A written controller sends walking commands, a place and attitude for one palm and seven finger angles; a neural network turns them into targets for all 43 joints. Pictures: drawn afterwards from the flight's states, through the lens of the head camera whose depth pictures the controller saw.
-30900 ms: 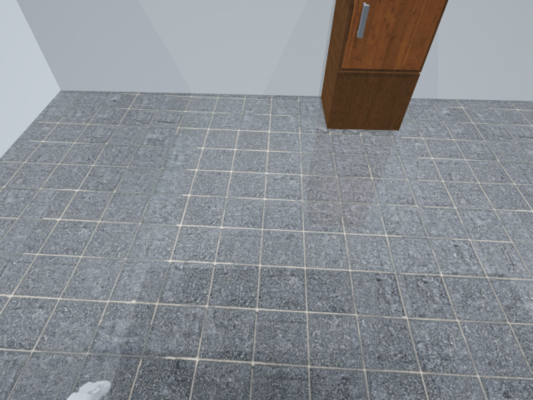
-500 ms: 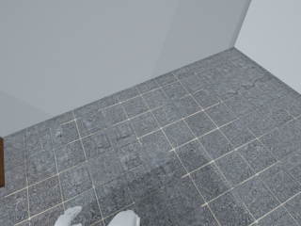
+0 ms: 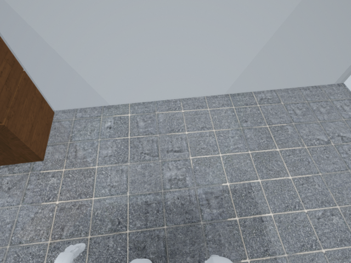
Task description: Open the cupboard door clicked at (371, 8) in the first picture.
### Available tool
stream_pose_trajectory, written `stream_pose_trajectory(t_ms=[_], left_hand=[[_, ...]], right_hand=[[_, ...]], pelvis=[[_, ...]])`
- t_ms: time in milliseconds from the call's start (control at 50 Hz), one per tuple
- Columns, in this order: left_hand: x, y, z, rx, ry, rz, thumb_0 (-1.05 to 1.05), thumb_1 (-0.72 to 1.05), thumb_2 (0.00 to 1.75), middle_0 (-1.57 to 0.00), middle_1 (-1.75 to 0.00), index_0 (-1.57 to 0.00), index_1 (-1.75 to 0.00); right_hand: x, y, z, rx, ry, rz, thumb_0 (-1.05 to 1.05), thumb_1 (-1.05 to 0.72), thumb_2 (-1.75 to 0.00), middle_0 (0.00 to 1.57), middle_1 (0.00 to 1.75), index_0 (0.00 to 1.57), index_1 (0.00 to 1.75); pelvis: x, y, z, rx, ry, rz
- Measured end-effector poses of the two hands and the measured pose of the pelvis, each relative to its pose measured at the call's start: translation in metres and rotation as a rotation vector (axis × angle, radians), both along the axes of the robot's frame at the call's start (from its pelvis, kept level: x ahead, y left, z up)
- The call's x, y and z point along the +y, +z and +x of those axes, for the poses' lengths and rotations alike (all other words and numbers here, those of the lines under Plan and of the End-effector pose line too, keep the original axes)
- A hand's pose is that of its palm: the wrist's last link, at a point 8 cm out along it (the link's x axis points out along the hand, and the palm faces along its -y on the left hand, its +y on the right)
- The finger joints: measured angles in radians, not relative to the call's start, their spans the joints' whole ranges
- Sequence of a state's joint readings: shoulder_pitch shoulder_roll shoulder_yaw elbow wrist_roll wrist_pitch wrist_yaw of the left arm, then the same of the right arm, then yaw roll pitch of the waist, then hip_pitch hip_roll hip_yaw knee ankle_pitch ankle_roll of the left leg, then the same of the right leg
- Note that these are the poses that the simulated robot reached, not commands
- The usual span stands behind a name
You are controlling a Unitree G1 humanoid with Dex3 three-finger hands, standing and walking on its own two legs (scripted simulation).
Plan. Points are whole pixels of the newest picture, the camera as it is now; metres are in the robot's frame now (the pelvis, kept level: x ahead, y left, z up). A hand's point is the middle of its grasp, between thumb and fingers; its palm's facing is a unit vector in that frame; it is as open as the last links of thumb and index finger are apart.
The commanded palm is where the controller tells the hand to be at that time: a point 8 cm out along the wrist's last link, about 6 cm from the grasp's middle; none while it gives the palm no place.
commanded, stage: turn to face it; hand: left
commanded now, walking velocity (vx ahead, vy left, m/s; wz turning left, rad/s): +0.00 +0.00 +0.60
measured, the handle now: out of the picture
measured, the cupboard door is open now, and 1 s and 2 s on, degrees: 47 47 47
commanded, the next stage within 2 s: take the last steps up to it in 1.54 s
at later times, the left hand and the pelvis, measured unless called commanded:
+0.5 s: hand out of the picture +0.01 +0.20 -0.19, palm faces +0.35 -0.90 -0.24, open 7.4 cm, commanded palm none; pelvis +0.02 -0.02 -0.01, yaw +19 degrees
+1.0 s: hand out of the picture +0.00 +0.14 -0.16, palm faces +0.60 -0.77 -0.24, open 7.4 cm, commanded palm none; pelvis +0.06 -0.06 +0.00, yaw +38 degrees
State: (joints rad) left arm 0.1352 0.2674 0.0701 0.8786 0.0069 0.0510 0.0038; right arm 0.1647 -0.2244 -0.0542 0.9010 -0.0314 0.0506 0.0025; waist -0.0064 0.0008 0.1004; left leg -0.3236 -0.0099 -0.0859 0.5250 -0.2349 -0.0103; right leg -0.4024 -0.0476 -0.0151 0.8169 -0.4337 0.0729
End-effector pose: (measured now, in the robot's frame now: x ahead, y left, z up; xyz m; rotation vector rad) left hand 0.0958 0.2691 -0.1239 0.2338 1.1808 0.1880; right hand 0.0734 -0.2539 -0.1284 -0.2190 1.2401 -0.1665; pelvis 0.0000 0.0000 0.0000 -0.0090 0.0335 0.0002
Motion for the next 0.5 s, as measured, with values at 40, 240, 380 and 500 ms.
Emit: stream_pose_trajectory(t_ms=[40,240,380,500], left_hand=[[-0.007,0.004,0.0,-0.029,0.015,0.017,0.0,0.9,0.9,-0.2,-0.3,-0.2,-0.3],[-0.043,0.011,-0.045,0.0,0.137,0.003,0.0,0.9,0.9,-0.2,-0.3,-0.21,-0.3],[-0.042,-0.014,-0.086,0.046,0.265,-0.062,0.0,0.9,0.9,-0.21,-0.3,-0.21,-0.3],[-0.023,-0.029,-0.107,0.088,0.374,-0.058,0.01,0.9,0.9,-0.2,-0.3,-0.21,-0.3]], right_hand=[[-0.009,-0.008,0.005,0.004,0.01,0.016,0.0,-0.9,-0.9,0.2,0.3,0.21,0.3],[-0.028,-0.004,0.055,0.003,0.115,0.035,0.0,-0.91,-0.9,0.2,0.3,0.2,0.3],[0.002,0.004,0.11,-0.048,0.266,0.009,0.0,-0.91,-0.9,0.19,0.3,0.2,0.3],[0.027,0.006,0.134,-0.096,0.375,-0.019,0.0,-0.91,-0.9,0.2,0.3,0.2,0.3]], pelvis=[[-0.01,-0.004,0.001,-0.001,0.025,0.008],[-0.031,0.005,0.01,-0.021,0.16,0.053],[-0.023,-0.003,0.018,-0.017,0.257,0.047],[-0.018,-0.011,0.021,-0.013,0.335,0.031]])
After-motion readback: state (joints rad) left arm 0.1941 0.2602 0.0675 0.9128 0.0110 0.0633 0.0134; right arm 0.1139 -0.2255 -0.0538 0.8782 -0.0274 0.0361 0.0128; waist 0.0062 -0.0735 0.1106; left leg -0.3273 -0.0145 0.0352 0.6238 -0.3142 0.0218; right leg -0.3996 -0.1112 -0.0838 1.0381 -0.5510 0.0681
